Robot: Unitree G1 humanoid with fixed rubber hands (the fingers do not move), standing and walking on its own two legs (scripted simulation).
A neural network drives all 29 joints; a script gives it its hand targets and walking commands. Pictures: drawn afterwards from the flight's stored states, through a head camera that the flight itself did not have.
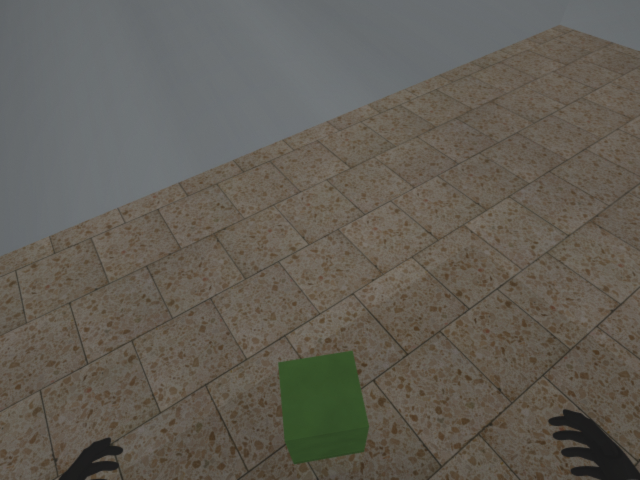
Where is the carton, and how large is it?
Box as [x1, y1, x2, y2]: [278, 351, 368, 463]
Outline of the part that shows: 352,351 278,362 284,438 294,463 363,451 368,424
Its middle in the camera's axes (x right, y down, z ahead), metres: +0.00 +0.46 +1.07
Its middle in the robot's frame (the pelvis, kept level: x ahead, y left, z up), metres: +0.43 +0.03 -0.64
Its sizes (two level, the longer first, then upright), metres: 0.202 0.195 0.249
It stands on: the floor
